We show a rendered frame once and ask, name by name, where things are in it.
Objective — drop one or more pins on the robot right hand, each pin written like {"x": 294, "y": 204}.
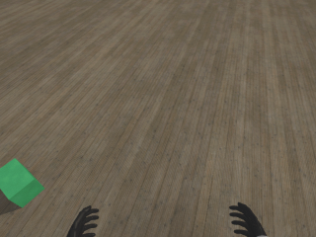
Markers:
{"x": 251, "y": 223}

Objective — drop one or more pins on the carton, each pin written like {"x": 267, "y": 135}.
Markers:
{"x": 18, "y": 184}

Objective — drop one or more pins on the robot left hand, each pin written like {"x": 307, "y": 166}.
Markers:
{"x": 78, "y": 227}

